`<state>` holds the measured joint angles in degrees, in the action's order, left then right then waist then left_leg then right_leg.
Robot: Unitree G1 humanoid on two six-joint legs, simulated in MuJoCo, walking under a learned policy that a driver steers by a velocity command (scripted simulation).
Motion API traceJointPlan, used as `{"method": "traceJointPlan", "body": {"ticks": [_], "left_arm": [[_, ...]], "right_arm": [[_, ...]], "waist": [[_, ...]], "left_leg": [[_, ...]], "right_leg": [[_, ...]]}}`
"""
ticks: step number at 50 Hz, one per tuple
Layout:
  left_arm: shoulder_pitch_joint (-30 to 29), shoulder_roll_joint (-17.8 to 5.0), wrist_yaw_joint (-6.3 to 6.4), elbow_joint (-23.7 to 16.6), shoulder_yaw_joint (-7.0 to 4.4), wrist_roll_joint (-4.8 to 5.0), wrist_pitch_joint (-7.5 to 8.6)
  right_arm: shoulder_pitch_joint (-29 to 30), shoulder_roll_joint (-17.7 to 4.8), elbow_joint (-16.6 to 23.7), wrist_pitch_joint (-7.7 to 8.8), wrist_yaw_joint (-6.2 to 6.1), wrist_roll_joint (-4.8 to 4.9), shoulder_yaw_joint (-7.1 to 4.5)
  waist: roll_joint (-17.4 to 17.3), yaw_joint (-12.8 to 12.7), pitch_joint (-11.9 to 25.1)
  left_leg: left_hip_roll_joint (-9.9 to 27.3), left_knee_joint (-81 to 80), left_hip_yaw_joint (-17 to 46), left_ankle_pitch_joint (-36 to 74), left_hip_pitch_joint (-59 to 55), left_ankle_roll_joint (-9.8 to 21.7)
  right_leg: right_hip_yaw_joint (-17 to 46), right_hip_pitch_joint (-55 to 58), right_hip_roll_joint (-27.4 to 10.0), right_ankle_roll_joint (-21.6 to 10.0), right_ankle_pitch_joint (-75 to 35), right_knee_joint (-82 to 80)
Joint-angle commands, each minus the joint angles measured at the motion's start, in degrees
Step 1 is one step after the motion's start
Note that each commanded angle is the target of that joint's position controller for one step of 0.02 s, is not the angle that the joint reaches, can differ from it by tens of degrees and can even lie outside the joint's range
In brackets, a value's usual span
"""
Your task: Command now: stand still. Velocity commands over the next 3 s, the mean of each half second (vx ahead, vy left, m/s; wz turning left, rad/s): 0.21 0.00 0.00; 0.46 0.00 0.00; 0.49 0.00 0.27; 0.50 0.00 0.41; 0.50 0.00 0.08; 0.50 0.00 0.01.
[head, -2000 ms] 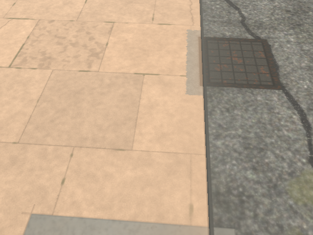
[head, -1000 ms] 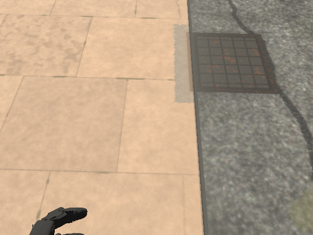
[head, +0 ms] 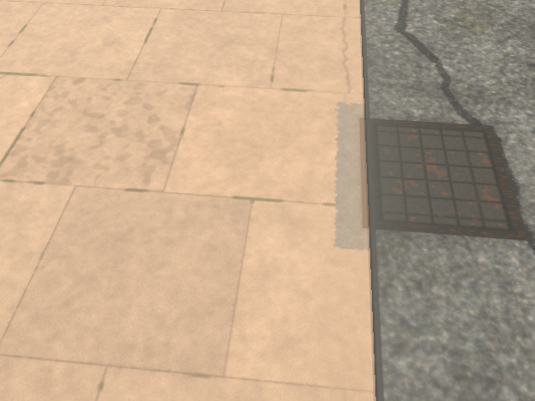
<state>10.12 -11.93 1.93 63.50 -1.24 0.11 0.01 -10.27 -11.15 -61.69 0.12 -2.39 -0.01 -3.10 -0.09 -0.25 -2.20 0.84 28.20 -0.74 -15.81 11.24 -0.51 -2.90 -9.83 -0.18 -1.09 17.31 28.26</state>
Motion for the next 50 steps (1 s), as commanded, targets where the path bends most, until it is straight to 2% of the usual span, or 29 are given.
{"method": "traceJointPlan", "body": {"ticks": [1,5,6,8,10,11,13,16,18,20,21,22,23,24,25,26,27,29,32,36,41,43,44,45,46,47,48,49,50], "left_arm": [[2.2,-5.7,0.17,-0.9,-0.92,-0.04,0.32],[2.5,-5.3,0.17,-0.6,-0.91,-0.1,0.39],[3.8,-4.9,0.19,0.1,-0.89,-0.07,0.34],[5.1,-7.6,0.4,0.3,-1.98,0.88,0.09],[8.9,-10.7,0.46,0.2,-3.11,1.4,0.86],[9.6,-11.9,0.5,0.1,-3.68,1.35,1.61],[9.5,-10.5,0.28,-0.6,-3.55,0.43,3.43],[6.4,-9.3,-0.19,-2.6,-3.42,1.61,4.31],[5.2,-10.7,-0.47,-3.0,-3.76,1.85,3.78],[6.0,-10.6,-0.7,-3.0,-3.75,2.09,3.3],[5.0,-9.3,-0.76,-3.5,-3.28,1.93,3.51],[3.1,-5.1,-1.1,-4.6,-2.1,1.15,3.84],[2.8,-1.6,-0.92,-7.5,-1.42,1.26,4.99],[1.2,-4.1,-1.11,-8.3,-1.97,2.7,5.85],[-0.6,-5.7,-1.59,-9.2,-2.16,3.27,6.43],[0.1,-6.3,-1.62,-8.6,-2.44,2.79,6.6],[0.8,-6.7,-1.43,-8.0,-2.87,1.87,6.57],[1.4,-6.7,-1.65,-7.4,-3.37,1.43,5.78],[-3.4,-4.9,-1.85,-9.0,-3.25,0.91,4.93],[-13.3,-3.2,-2.68,-12.5,-2.37,1.17,4.96],[-20.4,-3.6,-4.28,-15.5,-1.72,1.62,5.52],[-20.3,-4.7,-4.91,-16.2,-1.96,1.68,5.97],[-18.1,-6.0,-5.0,-16.0,-2.53,1.65,6.14],[-13.7,-7.8,-4.85,-15.1,-3.46,1.59,6.19],[-3.8,-10.3,-4.51,-12.2,-4.91,1.7,6.09],[7.3,-13.4,-3.96,-9.5,-6.16,1.33,5.8],[15.8,-19.0,-3.61,-7.8,-7.33,-0.06,5.51],[15.6,-14.6,-3.58,-7.2,-5.79,-0.06,5.3],[9.1,-11.5,-3.6,-8.0,-4.82,0.64,5.58]], "right_arm": [[-1.9,-5.5,0.9,0.15,-0.27,-0.03,-0.85],[-2.0,-5.4,0.3,0.04,-0.4,-0.04,-0.75],[-3.1,-4.8,-0.4,-0.03,-0.42,-0.03,-0.62],[-2.9,-5.0,-0.4,-0.01,-0.52,0.64,-0.87],[0.7,-3.9,1.9,1.28,-0.26,0.84,-0.6],[2.6,-3.5,3.0,2.16,0.17,1.16,-0.46],[4.3,-4.7,4.3,3.48,0.98,1.84,-1.02],[3.6,-5.4,4.3,4.88,1.76,2.13,-1.55],[0.4,-3.5,2.8,5.13,2.14,1.85,-1.41],[-8.3,-3.8,-1.0,4.63,2.21,1.74,-2.14],[-13.5,-4.8,-2.4,4.35,2.05,1.64,-2.7],[-20.1,-9.1,-3.0,4.59,1.63,1.21,-3.77],[-25.5,-14.5,-3.3,5.39,2.34,0.58,-4.09],[-21.2,-11.9,-2.8,6.47,2.68,-0.06,-2.79],[-15.6,-9.1,-0.9,7.17,3.01,0.15,-1.77],[-11.1,-7.8,0.6,7.35,3.4,0.15,-1.01],[-8.3,-7.3,1.6,7.29,3.64,0.11,-0.62],[-9.9,-5.5,1.3,6.86,3.36,-0.25,0.07],[-14.4,-7.0,0.6,6.59,2.16,-0.44,-0.02],[-16.2,-8.1,1.2,6.16,1.2,-0.17,-0.27],[-19.7,-8.0,0.1,5.47,1.02,0.63,-0.87],[-18.9,-8.9,0.3,4.98,0.93,0.7,-1.39],[-18.0,-9.7,0.6,4.78,0.9,0.62,-1.68],[-17.2,-10.7,0.9,4.46,0.88,0.54,-2.0],[-16.0,-10.4,1.3,4.03,0.95,0.39,-1.85],[-14.8,-9.5,2.6,4.04,1.16,-0.05,-1.26],[-22.1,-1.3,3.7,5.22,2.19,0.12,1.05],[-20.0,-2.8,2.8,7.23,2.66,1.56,0.88],[-13.1,-7.3,5.4,8.16,2.71,3.15,-0.47]], "waist": [[-0.2,0.1,1.3],[-0.1,0.1,0.8],[0.2,0.1,2.0],[3.1,-0.7,-0.8],[8.9,-2.7,-5.2],[10.2,-3.2,-7.5],[8.2,-3.1,-8.3],[5.7,-1.2,-4.9],[6.3,1.0,-2.9],[4.8,4.2,-0.6],[2.6,6.6,0.3],[-9.6,9.2,1.7],[-21.2,8.7,4.9],[-13.6,6.3,2.4],[-8.8,4.5,-1.6],[-5.7,2.6,-2.7],[-4.6,1.2,-2.9],[-5.6,0.6,-2.5],[-3.9,1.5,-2.9],[-4.0,3.4,-4.2],[-4.1,4.4,-6.7],[-4.7,3.1,-5.6],[-5.9,1.4,-3.4],[-7.6,-1.2,0.2],[-8.0,-6.2,5.8],[-6.5,-10.6,13.1],[9.0,-7.1,24.4],[11.0,-7.8,27.7],[9.8,-6.8,17.1]], "left_leg": [[1.6,-3.4,1.3,14.8,-1.2,1.6],[1.6,-3.9,1.2,12.9,-1.0,1.4],[0.7,-3.6,0.2,7.2,-1.4,1.4],[-2.4,1.7,-3.2,-11.1,4.2,2.2],[-2.5,12.4,-4.8,-13.7,14.4,2.8],[-0.1,18.7,-2.5,-11.9,17.5,3.5],[3.8,28.8,1.9,-15.5,26.7,4.5],[5.3,17.9,1.0,-11.5,22.9,4.9],[1.6,8.3,-4.4,-5.3,8.7,3.9],[-2.7,4.2,-8.1,1.8,-6.0,2.5],[-2.3,2.4,-6.4,1.0,-11.6,3.1],[9.1,-6.3,10.5,-6.1,-16.7,7.0],[21.7,-18.1,39.2,-15.0,-22.4,16.0],[24.1,-19.6,44.3,-24.4,-18.6,17.9],[22.2,-19.0,37.8,-24.6,-15.2,15.8],[19.1,-19.1,29.9,-17.9,-12.1,13.4],[16.8,-19.7,23.7,-9.9,-9.0,11.6],[13.1,-20.7,14.6,1.4,-6.3,9.7],[11.9,-21.2,9.3,13.4,-7.9,10.6],[10.9,-23.1,5.0,15.7,-7.1,10.3],[13.3,-21.7,2.8,18.9,-13.7,10.3],[14.4,-18.3,2.0,26.7,-17.2,9.6],[14.6,-15.0,1.6,36.6,-18.3,9.0],[14.4,-9.4,1.0,48.5,-19.0,8.4],[12.2,1.5,-0.9,55.6,-16.6,7.0],[9.9,17.0,-1.7,45.4,-4.0,5.2],[-1.0,42.5,-1.0,9.3,19.8,1.0],[-4.0,52.2,8.9,-15.3,26.7,2.1],[0.0,55.0,8.3,-12.9,32.6,3.4]], "right_leg": [[2.5,-0.7,-2.5,-1.3,-14.8,-4.5],[2.6,-1.1,-2.5,-1.3,-13.1,-5.2],[2.3,-0.5,-2.0,-1.6,-6.8,-5.8],[5.8,-2.4,-3.6,-4.6,16.6,-8.3],[20.7,-2.0,-14.0,-10.5,33.1,-17.0],[28.2,-3.4,-19.2,-13.5,33.8,-20.2],[32.0,0.9,-22.7,-15.1,26.4,-21.3],[20.6,2.7,-17.1,-10.1,14.2,-19.3],[12.3,-5.0,-12.3,-8.5,10.3,-16.5],[8.7,-13.1,-9.5,-7.8,10.4,-10.6],[6.7,-16.4,-7.9,-6.5,6.3,-4.0],[0.0,-23.0,-3.2,-2.5,2.6,17.1],[0.7,-35.6,3.5,-1.2,15.2,34.8],[7.2,-40.8,-0.6,-2.6,13.7,45.0],[7.8,-44.1,-3.6,-4.4,7.2,46.9],[7.0,-42.5,-5.6,-4.8,1.1,45.3],[7.0,-39.4,-7.1,-4.6,-3.1,40.8],[5.5,-33.7,-7.8,-3.5,-7.3,34.8],[3.6,-35.2,-7.0,-1.4,-12.3,27.0],[1.5,-32.1,-5.0,-0.4,-20.2,12.3],[0.9,-31.5,-3.8,-2.3,-20.4,4.2],[0.3,-28.9,-2.8,-3.9,-17.0,2.0],[-0.7,-24.4,-1.3,-4.7,-15.0,1.7],[-2.2,-17.4,0.9,-5.8,-13.2,2.2],[-3.5,-4.9,2.9,-7.4,-13.6,1.7],[3.8,14.1,-3.4,-10.3,-13.3,4.2],[33.8,37.3,-20.4,-20.7,-0.9,-0.3],[48.6,37.5,-22.9,-21.0,3.6,-11.2],[38.8,29.5,-20.4,-17.2,2.8,-12.2]]}}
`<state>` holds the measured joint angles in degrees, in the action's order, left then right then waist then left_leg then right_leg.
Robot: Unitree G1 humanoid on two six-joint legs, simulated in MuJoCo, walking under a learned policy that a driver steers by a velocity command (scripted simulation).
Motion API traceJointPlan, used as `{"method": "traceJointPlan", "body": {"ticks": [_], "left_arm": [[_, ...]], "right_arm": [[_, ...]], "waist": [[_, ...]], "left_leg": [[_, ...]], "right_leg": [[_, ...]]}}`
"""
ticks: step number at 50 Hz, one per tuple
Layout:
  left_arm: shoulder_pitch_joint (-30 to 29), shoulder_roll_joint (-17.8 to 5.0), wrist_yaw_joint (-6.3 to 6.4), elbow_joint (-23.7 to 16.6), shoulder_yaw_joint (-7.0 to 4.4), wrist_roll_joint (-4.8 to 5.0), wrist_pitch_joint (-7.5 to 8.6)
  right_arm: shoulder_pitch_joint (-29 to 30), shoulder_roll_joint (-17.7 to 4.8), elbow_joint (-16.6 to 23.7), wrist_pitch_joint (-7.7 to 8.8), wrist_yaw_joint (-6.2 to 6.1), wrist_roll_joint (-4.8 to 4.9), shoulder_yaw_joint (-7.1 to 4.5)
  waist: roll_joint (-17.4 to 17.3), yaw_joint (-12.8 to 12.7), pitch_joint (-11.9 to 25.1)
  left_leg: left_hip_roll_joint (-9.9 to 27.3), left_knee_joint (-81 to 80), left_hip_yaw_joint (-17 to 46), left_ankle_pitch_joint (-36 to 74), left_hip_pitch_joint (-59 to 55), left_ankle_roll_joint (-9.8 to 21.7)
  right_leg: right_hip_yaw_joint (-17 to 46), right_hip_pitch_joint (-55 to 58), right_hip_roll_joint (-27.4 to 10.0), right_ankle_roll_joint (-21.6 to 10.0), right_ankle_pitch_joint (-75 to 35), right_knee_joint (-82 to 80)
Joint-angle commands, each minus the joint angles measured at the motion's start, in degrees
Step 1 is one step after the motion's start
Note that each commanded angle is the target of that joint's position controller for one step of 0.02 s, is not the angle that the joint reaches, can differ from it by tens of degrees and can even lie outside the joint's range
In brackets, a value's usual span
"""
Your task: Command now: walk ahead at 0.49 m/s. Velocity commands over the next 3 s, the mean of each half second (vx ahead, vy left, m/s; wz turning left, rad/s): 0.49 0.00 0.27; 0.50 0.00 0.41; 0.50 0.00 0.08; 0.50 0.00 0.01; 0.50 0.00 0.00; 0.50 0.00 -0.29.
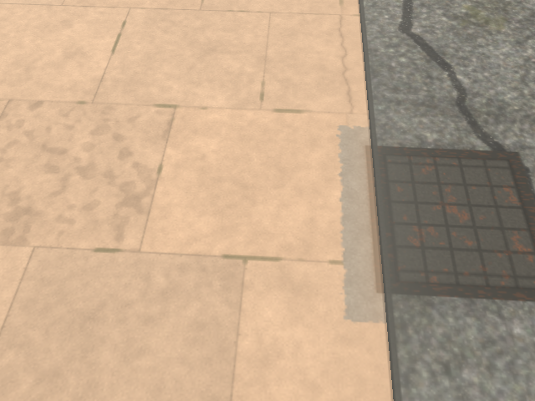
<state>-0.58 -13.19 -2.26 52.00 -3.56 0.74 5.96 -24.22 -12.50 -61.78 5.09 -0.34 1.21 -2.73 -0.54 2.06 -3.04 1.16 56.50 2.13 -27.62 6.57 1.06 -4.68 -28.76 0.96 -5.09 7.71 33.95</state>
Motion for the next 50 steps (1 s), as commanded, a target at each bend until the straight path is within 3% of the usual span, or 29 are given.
{"method": "traceJointPlan", "body": {"ticks": [1,2,3,5,6,9,14,18,20,22,23,24,25,26,27,28,29,30,31,34,36,39,42,45,47,48,49,50], "left_arm": [[13.8,-7.5,0.55,1.9,-1.58,0.11,-0.04],[10.0,-5.3,0.23,1.5,-0.85,-0.47,0.36],[8.3,-3.8,-0.04,1.7,-0.36,-1.11,0.74],[9.2,-3.8,0.01,2.9,-0.3,-1.18,0.86],[10.1,-4.8,0.4,3.5,-0.47,-1.2,0.98],[13.3,-7.2,1.84,4.6,-0.97,-1.57,1.14],[16.5,-8.3,2.96,4.7,-0.96,-1.14,0.97],[20.9,-9.1,3.18,5.8,-1.25,-0.61,-0.18],[21.2,-9.9,3.33,5.6,-1.61,-0.3,-1.21],[19.2,-11.7,3.75,4.3,-2.17,-0.17,-2.11],[18.3,-12.4,4.01,3.7,-2.36,-0.27,-2.68],[17.5,-12.0,4.26,2.9,-2.12,-0.29,-3.11],[18.5,-10.4,4.33,1.1,-1.33,-1.24,-2.62],[23.8,-1.6,3.02,-1.2,1.31,-2.13,-0.49],[16.9,-7.5,2.11,-2.3,0.15,0.4,2.13],[12.4,-9.0,1.75,-3.9,-0.32,1.96,3.38],[11.0,-8.7,2.05,-3.9,-0.23,1.26,3.87],[10.7,-9.1,2.49,-3.6,-0.85,0.0,3.58],[11.9,-9.4,2.56,-3.7,-1.3,-0.28,2.63],[11.3,-7.5,2.92,-5.1,-1.39,-1.32,0.46],[6.6,-6.7,3.17,-7.0,-1.17,-1.78,0.1],[1.6,-4.9,2.53,-8.2,-0.39,-1.46,0.47],[-2.7,-5.1,1.74,-9.7,-0.05,-0.75,1.0],[-5.0,-7.2,0.93,-11.3,-0.34,-0.61,1.71],[-3.8,-8.2,0.54,-11.5,-0.6,-0.55,2.25],[-0.9,-9.0,0.52,-10.9,-0.98,-0.56,2.49],[5.4,-10.6,0.69,-9.1,-1.87,-0.84,2.68],[15.0,-13.1,0.92,-7.4,-2.69,-1.51,2.76]], "right_arm": [[5.2,-7.3,6.9,3.51,0.2,1.99,-1.01],[7.0,-7.5,7.1,3.15,-0.45,1.08,-1.64],[5.6,-6.5,7.0,2.22,-0.85,0.42,-2.03],[3.0,-3.4,6.6,0.45,-1.11,0.45,-1.81],[3.8,-3.0,7.1,-0.18,-1.16,0.56,-1.76],[10.1,-4.5,9.7,-0.81,-1.09,-0.07,-2.12],[19.6,-3.5,13.0,-0.26,0.53,-0.01,-1.41],[26.2,-2.9,16.3,-0.37,2.16,0.09,-0.6],[27.4,-3.4,18.2,-0.41,3.12,0.13,-0.64],[24.7,-5.6,19.1,-0.53,3.84,0.15,-1.57],[19.2,-7.6,18.3,-0.66,3.98,0.19,-2.67],[9.7,-10.8,16.1,-0.76,3.67,0.35,-4.53],[0.8,-16.8,14.7,-1.25,2.4,0.17,-6.56],[1.6,-20.2,15.2,-0.89,2.49,0.24,-6.72],[-1.0,-15.3,15.7,-0.7,2.42,-0.34,-5.33],[1.4,-12.5,15.7,-0.36,2.13,-0.61,-4.66],[5.7,-11.0,16.9,-0.11,2.06,-0.42,-4.16],[9.9,-9.4,18.2,-0.07,2.06,-0.75,-3.68],[12.0,-8.2,19.3,-0.01,1.92,-1.36,-3.18],[11.3,-10.0,19.7,0.19,1.09,-0.7,-3.49],[9.3,-11.6,19.6,0.08,0.18,-0.39,-3.96],[7.1,-10.8,19.0,-0.31,-0.43,-0.26,-3.7],[3.7,-10.4,17.3,-0.21,-0.21,-0.34,-3.44],[1.7,-10.5,16.3,-0.56,-0.31,-0.35,-3.42],[1.5,-11.2,16.1,-1.15,-0.64,-0.55,-3.63],[2.4,-11.6,16.3,-1.42,-0.73,-0.57,-3.66],[3.7,-10.9,16.9,-1.58,-0.72,-0.63,-3.32],[5.0,-9.3,18.2,-1.51,-0.56,-1.12,-2.45]], "waist": [[4.9,-7.1,11.9],[1.2,-4.8,8.0],[2.1,-2.3,6.3],[4.2,-0.4,4.6],[4.4,0.0,3.1],[3.4,-1.0,0.7],[2.7,-4.0,-0.4],[1.8,-6.4,-2.6],[2.4,-6.0,-2.7],[4.8,-3.4,0.4],[5.8,-0.1,4.0],[4.8,4.7,9.0],[-3.1,7.2,15.7],[-15.0,0.3,21.6],[-9.3,4.6,23.9],[-7.5,4.6,16.6],[-1.1,2.4,12.3],[1.2,-0.1,9.3],[0.6,-2.3,8.5],[-0.3,-3.8,6.1],[-0.9,-2.6,4.5],[-3.2,-0.1,3.8],[-4.6,2.3,2.7],[-4.7,2.8,1.8],[-5.8,1.7,1.8],[-6.5,-0.1,2.9],[-6.0,-3.3,6.8],[-3.9,-7.6,14.5]], "left_leg": [[3.1,24.3,3.5,4.6,36.2,2.5],[5.5,20.5,2.3,8.5,33.0,2.5],[7.4,17.2,2.7,10.9,28.6,2.7],[8.6,13.5,2.4,11.7,25.4,2.6],[9.0,11.7,2.2,12.6,26.3,2.1],[9.4,3.9,2.8,21.0,33.2,0.6],[6.3,-13.3,-0.2,34.8,32.6,0.9],[5.1,-19.9,-2.2,32.5,36.0,2.1],[4.1,-21.5,-3.8,26.9,36.3,3.4],[0.7,-21.5,-7.4,20.4,29.5,5.3],[-1.9,-21.6,-9.0,18.4,22.0,6.6],[-4.6,-24.6,-9.1,20.9,8.9,8.6],[4.7,-25.1,6.5,21.8,-9.5,12.7],[17.5,-33.3,40.1,11.5,-27.2,23.4],[17.8,-39.0,44.3,10.1,-30.2,22.0],[16.0,-38.8,35.3,15.1,-25.5,19.2],[13.7,-39.0,28.1,21.2,-16.6,17.6],[11.7,-39.9,22.9,27.2,-7.7,16.5],[10.4,-41.3,20.3,30.4,-2.3,16.2],[8.5,-43.8,15.9,34.7,5.0,16.6],[6.9,-44.4,13.5,34.7,6.9,15.7],[3.9,-43.8,8.9,31.1,7.9,12.4],[5.3,-43.6,10.3,26.1,6.1,11.4],[8.7,-39.6,13.7,28.0,-2.0,11.2],[10.5,-37.0,15.4,33.2,-6.0,10.5],[10.0,-34.2,15.0,40.2,-6.8,9.7],[7.3,-27.7,13.0,48.7,-6.1,8.5],[4.2,-15.1,10.3,45.4,0.8,6.6]], "right_leg": [[31.6,37.7,-19.6,-11.1,7.1,-19.1],[25.2,28.0,-17.5,-9.7,1.9,-20.8],[20.6,21.5,-15.2,-8.6,-0.2,-22.5],[15.9,15.8,-13.8,-8.6,-0.4,-25.5],[13.9,14.1,-13.8,-8.7,-1.3,-26.9],[9.6,15.6,-14.1,-8.5,-4.8,-28.7],[1.1,19.9,-12.6,-5.2,-8.7,-29.2],[-1.7,30.1,-15.4,-4.3,-11.1,-26.4],[-2.8,34.7,-17.1,-3.4,-17.3,-22.7],[-4.8,36.4,-17.6,-2.0,-36.9,-15.0],[-5.9,35.8,-17.0,-1.1,-45.9,-6.7],[-7.5,31.4,-14.6,0.7,-46.8,5.9],[-8.2,16.3,-12.0,3.3,-28.9,25.1],[-0.2,-8.3,1.5,6.3,23.6,43.4],[10.2,-15.2,0.3,4.6,24.5,48.0],[10.0,-19.8,-2.5,3.1,19.6,47.1],[9.8,-17.5,-5.1,2.6,14.8,42.6],[9.5,-13.1,-6.9,2.9,12.2,37.5],[10.0,-8.8,-8.1,3.3,11.1,35.1],[8.6,-6.6,-8.0,6.0,8.3,26.4],[7.7,-7.7,-6.9,7.7,1.3,17.9],[6.4,-3.8,-4.6,7.6,-11.8,3.7],[6.0,-1.5,-3.4,6.6,-17.4,-2.1],[6.6,-4.9,-3.3,4.5,-11.7,-5.4],[6.0,-4.0,-2.7,2.9,-6.3,-6.6],[4.8,0.0,-1.6,1.7,-4.5,-7.8],[3.9,9.0,-0.7,0.0,-6.0,-8.9],[9.8,24.3,-6.8,-3.6,-8.9,-5.9]]}}
Over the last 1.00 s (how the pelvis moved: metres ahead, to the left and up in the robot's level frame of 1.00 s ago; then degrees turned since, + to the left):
0.34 0.02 -0.02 0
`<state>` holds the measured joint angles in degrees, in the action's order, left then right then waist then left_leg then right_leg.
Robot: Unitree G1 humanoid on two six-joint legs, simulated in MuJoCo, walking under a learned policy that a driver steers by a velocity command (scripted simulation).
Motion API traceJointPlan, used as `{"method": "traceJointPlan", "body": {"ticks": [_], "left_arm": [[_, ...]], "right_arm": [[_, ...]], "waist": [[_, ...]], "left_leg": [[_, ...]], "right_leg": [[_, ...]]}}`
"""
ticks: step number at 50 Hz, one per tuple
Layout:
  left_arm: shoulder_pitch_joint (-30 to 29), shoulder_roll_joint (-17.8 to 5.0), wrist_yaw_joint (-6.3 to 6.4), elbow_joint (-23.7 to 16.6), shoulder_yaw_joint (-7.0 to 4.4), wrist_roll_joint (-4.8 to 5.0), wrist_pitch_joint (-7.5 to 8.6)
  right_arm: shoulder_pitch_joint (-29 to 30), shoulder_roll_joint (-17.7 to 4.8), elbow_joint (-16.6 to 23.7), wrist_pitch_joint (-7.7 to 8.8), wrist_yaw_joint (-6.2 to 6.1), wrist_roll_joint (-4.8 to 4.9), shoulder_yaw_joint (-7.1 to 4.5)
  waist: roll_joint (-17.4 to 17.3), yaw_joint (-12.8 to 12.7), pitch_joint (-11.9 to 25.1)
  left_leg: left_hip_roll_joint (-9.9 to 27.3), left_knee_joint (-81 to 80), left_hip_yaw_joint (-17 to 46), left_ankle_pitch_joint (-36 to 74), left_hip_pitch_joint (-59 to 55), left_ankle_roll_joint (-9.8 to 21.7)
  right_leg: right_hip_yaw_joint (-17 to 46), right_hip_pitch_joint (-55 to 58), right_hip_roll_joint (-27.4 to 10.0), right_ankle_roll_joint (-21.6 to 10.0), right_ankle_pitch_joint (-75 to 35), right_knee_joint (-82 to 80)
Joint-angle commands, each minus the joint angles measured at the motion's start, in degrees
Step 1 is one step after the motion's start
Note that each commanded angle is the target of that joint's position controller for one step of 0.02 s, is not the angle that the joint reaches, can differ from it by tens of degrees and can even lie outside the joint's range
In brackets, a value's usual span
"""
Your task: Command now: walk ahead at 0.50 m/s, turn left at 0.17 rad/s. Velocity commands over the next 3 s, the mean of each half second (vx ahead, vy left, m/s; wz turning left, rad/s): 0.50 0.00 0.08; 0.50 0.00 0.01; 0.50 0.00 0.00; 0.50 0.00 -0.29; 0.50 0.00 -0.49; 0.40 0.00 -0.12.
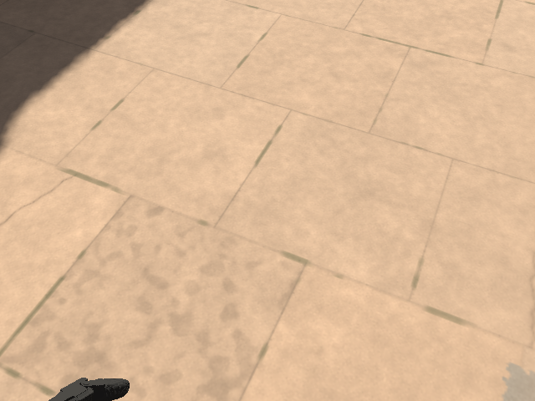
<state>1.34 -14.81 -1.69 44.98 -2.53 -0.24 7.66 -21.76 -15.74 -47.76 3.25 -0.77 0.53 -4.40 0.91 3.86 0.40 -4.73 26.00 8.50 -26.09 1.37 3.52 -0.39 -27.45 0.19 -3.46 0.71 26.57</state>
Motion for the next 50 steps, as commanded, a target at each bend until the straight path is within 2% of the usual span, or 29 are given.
{"method": "traceJointPlan", "body": {"ticks": [1,2,3,4,5,6,7,8,10,13,16,19,22,24,25,26,27,28,29,30,31,32,34,36,39,42,46,48,50], "left_arm": [[22.0,-16.2,0.56,1.2,-5.16,-1.12,0.52],[23.8,-13.1,0.03,2.8,-4.45,0.55,-0.06],[20.3,-9.3,0.13,2.1,-3.31,1.53,-0.41],[16.2,-7.6,0.35,1.0,-2.69,1.04,-0.98],[13.0,-6.6,0.25,0.5,-2.17,0.4,-1.24],[11.4,-5.4,0.13,0.2,-1.62,-0.16,-1.11],[10.9,-5.3,0.04,0.4,-1.51,-0.39,-1.06],[11.2,-5.7,0.02,0.7,-1.6,-0.14,-0.9],[12.4,-7.4,0.34,1.5,-2.05,0.25,-0.65],[14.4,-8.8,1.06,2.4,-2.43,0.74,-1.19],[17.5,-9.3,1.33,3.6,-2.38,1.31,-1.75],[21.2,-9.6,1.35,5.0,-2.33,1.56,-2.51],[22.4,-10.4,1.63,5.9,-2.55,1.61,-3.61],[21.1,-11.5,1.92,5.9,-2.88,1.6,-4.14],[20.0,-11.4,2.02,5.6,-2.75,1.64,-4.38],[19.4,-9.9,2.15,4.7,-2.08,1.05,-4.28],[23.6,-4.5,1.95,2.7,-0.34,0.15,-3.25],[25.4,-3.7,1.4,3.6,0.25,0.77,-1.91],[20.9,-9.2,1.02,2.7,-1.28,2.25,-1.15],[16.0,-9.4,0.9,1.3,-1.28,2.71,-0.89],[14.0,-8.6,1.07,1.0,-1.3,1.95,-1.1],[14.2,-8.3,1.29,1.1,-1.69,1.19,-1.77],[16.6,-5.8,1.41,1.8,-1.37,1.04,-3.26],[15.2,-5.1,1.67,1.1,-1.27,0.64,-3.94],[9.3,-4.4,1.5,-0.6,-1.01,0.22,-3.71],[3.3,-3.4,0.88,-2.0,-0.47,0.5,-3.12],[-2.6,-4.1,-0.11,-4.5,-0.36,1.09,-2.68],[-3.2,-5.1,-0.69,-5.3,-0.57,1.1,-2.34],[0.5,-6.6,-0.86,-4.7,-1.21,1.03,-2.03]], "right_arm": [[-4.4,-2.5,4.5,1.17,0.0,0.12,0.29],[-5.7,-3.2,4.1,1.95,0.19,0.79,0.65],[-0.7,-7.4,4.8,2.29,0.44,1.58,-0.3],[4.3,-7.6,6.1,2.41,0.53,1.31,-0.21],[7.1,-7.0,6.9,2.44,0.49,0.4,-0.28],[7.2,-6.6,7.0,2.14,0.39,-0.2,-0.6],[5.8,-5.6,6.8,1.8,0.42,-0.1,-0.49],[4.8,-4.5,6.6,1.5,0.39,-0.02,-0.27],[6.4,-3.5,7.5,1.24,0.17,-0.3,0.09],[11.7,-2.5,9.1,1.48,0.26,-0.5,0.63],[17.4,-1.3,10.4,1.89,0.86,-0.08,1.16],[22.6,-1.5,12.2,2.2,1.78,0.53,1.3],[25.1,-2.5,13.8,2.72,2.85,0.67,1.1],[21.1,-4.5,13.2,2.95,3.06,0.48,0.29],[14.3,-6.3,11.3,2.95,2.81,0.23,-0.78],[4.6,-9.5,8.8,2.85,2.25,-0.29,-2.07],[-3.2,-15.4,7.9,2.5,1.69,-1.67,-3.4],[-5.0,-13.2,6.8,2.06,1.88,-0.49,-2.83],[-2.0,-9.6,7.1,1.81,1.82,-0.09,-1.61],[1.9,-8.0,7.6,1.67,1.67,-0.08,-1.0],[5.5,-6.6,7.8,1.69,1.91,-0.45,-0.49],[7.9,-5.1,8.0,1.99,2.12,-0.85,-0.04],[9.4,-5.1,7.6,2.62,2.43,-0.84,-0.17],[8.8,-6.4,6.6,3.17,2.26,-0.69,-0.58],[6.7,-7.5,5.0,2.95,1.48,-0.52,-0.89],[4.3,-8.6,3.6,2.52,0.98,-0.09,-1.1],[0.2,-9.7,1.0,1.69,0.83,0.58,-1.45],[0.0,-10.2,0.2,1.11,0.59,0.8,-1.71],[1.1,-10.8,-0.1,0.47,0.34,0.84,-1.89]], "waist": [[7.6,-9.2,20.0],[15.7,-9.3,21.3],[9.2,-9.8,11.9],[3.8,-9.0,6.1],[1.2,-7.3,1.7],[1.6,-5.6,0.2],[3.1,-4.5,0.2],[3.8,-3.9,0.6],[3.5,-3.8,0.2],[2.4,-5.1,-0.3],[2.5,-7.3,-1.3],[2.7,-9.3,-2.8],[3.5,-8.8,-3.5],[4.8,-5.7,-1.0],[4.4,-1.7,3.1],[3.0,2.4,10.1],[-8.5,2.5,19.7],[-16.8,2.2,25.5],[-11.4,2.7,16.9],[-8.1,1.6,9.9],[-4.3,-0.5,5.0],[-4.8,-2.5,2.8],[-6.0,-5.0,1.8],[-5.3,-5.6,0.5],[-4.0,-4.3,-1.1],[-3.9,-2.0,-2.3],[-4.2,0.1,-3.6],[-4.9,-0.5,-3.6],[-6.0,-3.1,-1.6]], "left_leg": [[1.8,37.1,-1.5,24.0,26.5,-0.6],[-0.7,46.7,0.7,-7.0,38.3,-1.5],[3.0,51.0,2.1,-4.4,44.3,-1.2],[6.1,49.7,-0.6,0.9,44.4,-0.9],[8.3,45.5,-2.4,4.7,42.9,-0.9],[10.2,41.9,-2.6,7.2,40.0,-0.9],[10.9,40.1,-3.0,8.4,37.4,-1.2],[11.4,38.2,-3.6,8.9,36.2,-1.5],[12.1,33.5,-4.7,12.0,37.5,-2.7],[12.1,22.8,-6.0,21.6,38.1,-3.7],[10.2,12.1,-7.8,29.9,34.9,-3.7],[8.9,7.0,-8.4,30.8,35.1,-3.2],[7.9,3.6,-8.4,25.2,35.7,-1.4],[5.9,1.7,-9.7,21.6,28.6,0.4],[4.4,-0.1,-11.2,22.9,18.7,2.0],[7.9,2.5,-7.9,25.8,2.7,4.7],[23.1,3.5,13.8,25.2,-20.9,12.2],[29.0,-4.9,33.0,18.1,-27.0,17.5],[26.5,-6.6,27.1,13.1,-21.2,14.6],[24.0,-7.8,18.7,14.5,-12.5,12.5],[21.4,-10.1,13.3,18.3,-3.7,11.4],[19.4,-12.2,9.6,21.4,2.4,10.5],[18.1,-15.8,6.0,23.5,8.8,10.9],[17.7,-17.7,2.8,26.5,10.7,11.6],[16.4,-18.8,-1.4,27.8,9.8,10.6],[15.0,-18.8,-4.7,26.8,9.2,8.7],[17.7,-16.3,-3.8,24.8,2.8,8.1],[19.5,-13.8,-2.9,26.8,-0.8,7.2],[19.5,-9.1,-3.2,35.5,-2.6,5.8]], "right_leg": [[27.1,45.8,-18.3,-14.0,4.4,0.5],[43.4,50.3,-23.2,-17.0,14.4,-7.6],[38.4,44.0,-21.6,-14.0,22.5,-8.9],[30.6,35.6,-19.2,-11.6,21.4,-10.1],[25.7,27.5,-16.9,-10.8,16.8,-12.2],[22.1,22.8,-14.9,-10.0,12.0,-13.7],[19.7,19.9,-13.7,-9.9,8.7,-15.0],[17.6,18.7,-13.1,-10.2,5.7,-16.1],[13.8,18.0,-12.8,-10.9,-0.7,-17.6],[8.7,18.9,-11.2,-9.6,-6.5,-18.3],[5.0,19.5,-9.4,-7.8,-6.1,-18.2],[5.8,23.7,-11.3,-7.7,-4.6,-16.8],[7.1,29.7,-14.2,-6.8,-8.2,-13.4],[6.5,31.4,-14.4,-5.5,-19.5,-8.1],[4.4,30.1,-12.3,-4.3,-27.6,-0.6],[2.3,22.4,-9.7,-2.5,-24.3,11.5],[-1.1,1.0,-2.4,1.2,-1.6,33.9],[4.6,-11.0,2.5,2.2,32.0,45.6],[6.9,-17.1,-1.3,1.6,30.6,49.9],[5.0,-17.9,-4.1,1.3,25.6,48.6],[3.9,-16.0,-6.1,1.5,21.6,44.6],[4.2,-12.6,-7.7,1.9,18.9,41.0],[4.0,-7.9,-8.5,2.7,16.4,38.1],[3.7,-9.1,-8.8,3.7,12.6,34.2],[3.3,-11.2,-8.8,4.4,2.6,23.8],[1.6,-8.4,-6.8,4.2,-5.3,12.9],[1.4,-8.8,-5.3,3.1,-4.0,6.3],[1.5,-8.5,-4.8,1.6,0.2,4.2],[-0.3,-2.2,-3.0,0.0,3.9,2.3]]}}
Over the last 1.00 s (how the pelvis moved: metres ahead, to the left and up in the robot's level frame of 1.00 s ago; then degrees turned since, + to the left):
0.60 0.11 0.01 23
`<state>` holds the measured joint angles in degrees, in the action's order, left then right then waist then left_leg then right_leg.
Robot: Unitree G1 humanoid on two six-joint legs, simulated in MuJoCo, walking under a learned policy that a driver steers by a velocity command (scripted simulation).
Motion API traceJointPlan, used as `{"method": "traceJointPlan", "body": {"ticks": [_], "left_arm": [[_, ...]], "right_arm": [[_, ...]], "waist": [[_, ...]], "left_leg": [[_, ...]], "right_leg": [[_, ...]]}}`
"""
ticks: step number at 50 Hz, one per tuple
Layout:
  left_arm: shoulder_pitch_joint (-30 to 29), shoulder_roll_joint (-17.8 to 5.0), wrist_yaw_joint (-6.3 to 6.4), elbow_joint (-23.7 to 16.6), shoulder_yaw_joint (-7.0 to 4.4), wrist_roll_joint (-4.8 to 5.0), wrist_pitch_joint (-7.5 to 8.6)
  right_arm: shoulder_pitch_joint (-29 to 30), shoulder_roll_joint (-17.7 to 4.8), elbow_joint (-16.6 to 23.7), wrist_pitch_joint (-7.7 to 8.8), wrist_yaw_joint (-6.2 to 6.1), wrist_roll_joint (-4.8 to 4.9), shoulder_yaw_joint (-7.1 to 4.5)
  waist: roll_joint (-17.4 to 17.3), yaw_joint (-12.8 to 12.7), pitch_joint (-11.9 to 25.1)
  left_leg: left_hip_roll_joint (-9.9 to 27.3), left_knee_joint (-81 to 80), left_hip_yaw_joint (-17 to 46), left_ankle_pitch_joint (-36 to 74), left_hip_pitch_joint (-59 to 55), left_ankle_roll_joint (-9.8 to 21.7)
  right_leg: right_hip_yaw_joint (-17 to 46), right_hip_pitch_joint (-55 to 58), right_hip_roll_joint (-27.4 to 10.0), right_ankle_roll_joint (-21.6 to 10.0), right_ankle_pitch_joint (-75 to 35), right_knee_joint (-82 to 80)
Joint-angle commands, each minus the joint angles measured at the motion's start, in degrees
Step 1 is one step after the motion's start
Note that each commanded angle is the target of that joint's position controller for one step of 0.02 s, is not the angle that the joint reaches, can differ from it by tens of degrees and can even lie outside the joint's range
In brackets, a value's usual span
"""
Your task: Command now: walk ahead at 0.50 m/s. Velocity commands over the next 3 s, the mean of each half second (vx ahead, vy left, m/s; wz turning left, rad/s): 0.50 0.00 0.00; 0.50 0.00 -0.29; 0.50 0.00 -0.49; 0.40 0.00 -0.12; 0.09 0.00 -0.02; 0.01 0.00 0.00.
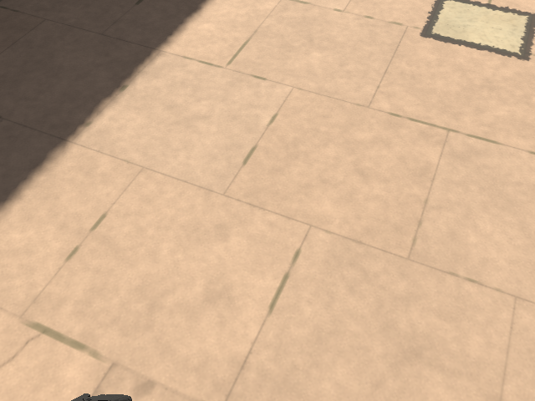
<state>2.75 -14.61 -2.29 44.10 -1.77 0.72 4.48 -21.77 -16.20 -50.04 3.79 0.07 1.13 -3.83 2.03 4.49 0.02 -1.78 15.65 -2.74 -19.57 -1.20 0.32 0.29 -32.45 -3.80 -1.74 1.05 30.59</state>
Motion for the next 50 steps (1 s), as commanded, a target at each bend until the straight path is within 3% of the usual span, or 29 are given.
{"method": "traceJointPlan", "body": {"ticks": [1,2,3,4,5,6,7,8,10,12,15,19,22,24,26,27,28,29,30,31,32,33,34,35,37,40,45,50], "left_arm": [[5.3,-8.4,-0.02,-1.9,-3.0,-0.18,1.22],[15.0,-11.8,0.51,0.6,-4.46,-0.5,1.22],[21.8,-17.8,0.9,1.6,-5.88,-1.39,0.86],[23.9,-15.0,0.72,2.2,-5.11,-0.28,0.5],[20.8,-12.0,0.75,1.8,-3.99,0.04,0.48],[16.8,-10.4,0.88,0.8,-3.46,-0.17,0.36],[13.1,-8.8,0.74,0.4,-2.98,-0.7,0.37],[10.7,-7.0,0.64,0.0,-2.45,-1.25,0.68],[9.5,-6.6,0.51,0.3,-2.45,-1.18,1.25],[10.5,-8.0,0.84,1.2,-2.88,-0.97,1.76],[12.9,-9.0,1.67,2.6,-3.18,-0.75,1.48],[16.4,-9.9,2.26,4.3,-3.34,-0.09,0.89],[19.5,-10.4,2.35,6.0,-3.54,0.25,0.08],[20.1,-10.8,2.53,6.7,-3.78,0.46,-0.55],[19.3,-11.5,2.78,7.0,-4.12,0.61,-1.08],[18.2,-12.0,2.88,6.9,-4.26,0.67,-1.32],[17.2,-11.4,2.98,6.7,-4.02,0.64,-1.63],[17.7,-9.0,3.01,5.9,-2.99,-0.02,-1.62],[24.1,-2.5,2.53,4.7,-0.93,-0.51,-0.55],[23.0,-4.3,2.24,5.7,-1.21,0.22,0.76],[18.0,-9.3,2.01,4.3,-2.73,2.04,1.33],[14.5,-9.3,2.15,3.4,-2.76,2.26,1.39],[12.9,-8.7,2.45,3.3,-2.97,1.59,0.99],[14.0,-8.1,2.7,3.8,-3.4,1.25,0.05],[16.4,-5.5,2.74,4.7,-3.23,1.28,-1.64],[13.8,-4.6,2.94,3.4,-3.44,0.96,-2.6],[6.1,-3.1,1.46,0.7,-2.92,0.33,-1.9],[-2.1,-2.3,-0.34,-3.9,-2.17,0.34,-1.93]], "right_arm": [[1.9,-9.8,2.2,-0.4,-0.62,0.24,-2.19],[1.5,-7.5,2.7,-0.48,-0.81,-0.41,-1.23],[-4.4,-2.4,4.3,0.51,-0.51,-0.97,0.48],[-3.8,-2.4,3.6,1.73,-0.29,-0.9,0.71],[0.6,-7.3,4.7,2.53,0.18,0.64,-0.62],[4.8,-7.5,5.9,2.8,0.24,1.12,-0.54],[7.1,-7.1,6.3,2.62,0.01,0.32,-0.59],[6.6,-6.8,6.1,1.98,-0.21,-0.21,-0.95],[4.3,-4.7,5.1,0.6,-0.35,-0.36,-0.74],[5.8,-4.0,5.7,-0.01,-0.63,-0.73,-0.62],[11.1,-3.2,7.1,0.2,-0.54,-1.08,-0.37],[18.8,-1.7,8.8,0.86,0.39,-0.59,0.38],[23.3,-1.8,10.5,1.25,1.34,-0.15,0.6],[24.8,-2.5,11.5,1.57,2.03,-0.04,0.54],[23.1,-3.8,11.4,1.84,2.44,-0.1,0.15],[19.7,-5.0,10.5,1.95,2.4,-0.24,-0.42],[12.4,-6.8,8.2,1.96,2.1,-0.49,-1.58],[2.5,-10.2,5.8,1.94,1.48,-1.07,-2.93],[-3.7,-16.3,4.8,1.6,1.07,-1.92,-4.42],[-5.0,-11.9,4.6,1.39,1.13,-1.29,-3.16],[-1.2,-9.1,4.9,1.45,0.96,-1.08,-2.15],[3.0,-7.4,5.5,1.49,0.79,-1.1,-1.59],[6.7,-5.3,5.5,1.68,0.91,-1.27,-1.01],[9.1,-3.8,5.6,2.17,1.0,-1.69,-0.59],[10.7,-3.4,4.8,2.9,1.08,-2.08,-0.73],[9.8,-4.9,3.3,3.41,0.44,-2.45,-1.34],[8.4,-6.4,1.9,2.82,-0.86,-2.06,-1.64],[3.7,-8.2,-0.2,0.91,-1.32,-0.91,-2.45]], "waist": [[-6.5,-7.0,2.5],[-4.2,-10.6,9.6],[7.7,-9.9,18.5],[13.7,-10.9,22.5],[8.9,-11.1,15.2],[5.3,-9.9,9.2],[2.1,-8.2,4.6],[3.1,-6.1,2.8],[3.9,-4.0,2.0],[2.6,-3.6,0.7],[1.1,-4.8,-0.6],[1.2,-7.7,-2.4],[1.2,-9.4,-3.8],[1.7,-9.1,-4.3],[2.7,-7.4,-3.2],[3.3,-5.2,-1.1],[2.6,-1.3,3.3],[-0.1,2.4,10.9],[-13.5,1.2,19.7],[-16.1,2.6,23.5],[-11.8,2.4,14.1],[-8.8,0.8,8.6],[-6.9,-1.0,4.3],[-8.5,-3.0,2.2],[-8.7,-4.9,1.0],[-6.3,-5.2,-1.2],[-5.0,-3.0,-3.3],[-3.8,-0.1,-6.2]], "left_leg": [[14.2,8.7,5.9,37.6,0.7,7.7],[10.9,21.6,3.0,35.6,7.0,5.7],[2.9,44.6,-0.5,16.5,29.7,1.2],[-1.2,55.1,6.5,-13.3,40.4,0.4],[2.4,60.1,9.2,-11.6,46.5,1.3],[5.4,58.9,7.3,-6.6,47.3,2.1],[7.5,55.1,6.3,-2.1,45.4,2.1],[9.4,51.7,6.8,1.0,41.6,2.1],[10.1,48.8,6.6,3.8,37.1,1.4],[10.5,45.0,6.3,7.7,38.6,0.2],[10.4,35.2,5.9,16.7,41.4,-0.9],[8.1,22.2,3.5,25.2,38.7,-0.9],[7.0,17.2,3.2,24.3,39.3,-0.2],[6.6,15.0,3.5,21.0,39.6,1.0],[5.5,13.4,2.9,16.8,36.1,2.6],[4.0,12.6,1.4,15.3,30.7,3.6],[2.1,11.2,-0.3,16.0,20.4,5.1],[6.9,13.7,4.7,17.9,3.0,7.8],[22.3,11.6,29.8,10.0,-20.6,16.4],[25.8,3.4,43.5,3.5,-22.2,18.0],[24.0,2.3,35.1,0.6,-15.1,14.7],[22.0,0.9,27.2,2.3,-6.7,12.6],[19.7,-1.6,21.6,5.0,1.0,11.4],[17.7,-3.9,16.7,7.6,6.2,10.2],[16.4,-7.0,11.1,12.2,11.3,10.1],[16.3,-8.7,4.6,19.1,11.1,10.4],[14.9,-9.7,-4.1,22.6,8.0,8.7],[18.4,-6.5,-7.2,27.9,-2.6,8.3]], "right_leg": [[-2.8,11.6,2.9,-3.1,3.5,-3.2],[0.3,26.7,-0.2,-5.5,0.9,-1.1],[23.6,50.0,-14.8,-13.9,6.6,-2.0],[41.0,54.8,-18.8,-17.1,14.0,-11.3],[35.6,49.7,-17.3,-14.6,19.7,-12.7],[28.2,41.7,-15.4,-12.7,18.5,-13.6],[22.9,33.3,-13.2,-11.9,14.8,-15.7],[19.2,27.6,-11.3,-11.2,11.1,-17.5],[14.9,22.2,-9.7,-11.5,6.8,-20.7],[11.5,21.3,-9.4,-12.3,1.9,-22.6],[7.3,23.4,-8.4,-11.5,-2.8,-23.5],[3.2,25.2,-6.9,-9.7,-1.7,-23.7],[3.6,30.0,-8.9,-9.6,-1.1,-22.0],[4.3,33.6,-10.8,-9.0,-3.0,-19.9],[4.6,36.1,-11.8,-8.0,-8.8,-16.8],[3.8,36.4,-11.2,-7.2,-17.1,-12.9],[1.5,35.0,-8.7,-5.8,-25.0,-4.3],[-0.1,25.8,-5.6,-3.9,-18.8,9.6],[-2.8,1.6,3.8,0.4,6.4,33.0],[6.0,-6.5,6.1,0.3,32.2,41.9],[7.6,-11.6,2.9,-0.5,29.5,45.7],[5.9,-11.4,-0.3,-0.9,24.2,43.7],[5.2,-9.3,-2.2,-0.7,20.0,40.1],[5.7,-5.8,-3.9,-0.5,16.8,37.3],[5.6,-1.9,-4.4,0.1,13.7,36.0],[6.9,-6.1,-4.3,1.1,7.1,31.5],[2.9,-6.2,-3.1,1.1,-5.8,15.3],[-1.0,-10.0,-2.2,-0.9,-2.0,7.2]]}}
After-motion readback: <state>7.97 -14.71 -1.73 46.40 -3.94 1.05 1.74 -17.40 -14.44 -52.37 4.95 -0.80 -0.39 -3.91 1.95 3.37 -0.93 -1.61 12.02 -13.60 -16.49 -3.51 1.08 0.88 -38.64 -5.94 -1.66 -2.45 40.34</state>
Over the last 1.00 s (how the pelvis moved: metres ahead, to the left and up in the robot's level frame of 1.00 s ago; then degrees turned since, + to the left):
0.55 0.01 0.01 0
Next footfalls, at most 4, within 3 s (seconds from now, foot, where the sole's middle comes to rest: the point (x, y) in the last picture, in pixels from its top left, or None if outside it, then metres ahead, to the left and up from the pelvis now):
0.04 right None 0.19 -0.12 -0.77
0.58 left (214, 400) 0.49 0.12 -0.77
1.12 right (310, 294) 0.75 -0.15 -0.77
1.62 left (273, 197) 1.11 -0.07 -0.77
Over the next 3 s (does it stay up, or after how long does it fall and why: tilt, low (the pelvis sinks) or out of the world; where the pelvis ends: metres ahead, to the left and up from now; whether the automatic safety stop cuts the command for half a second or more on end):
stays up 1.18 -0.20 0.00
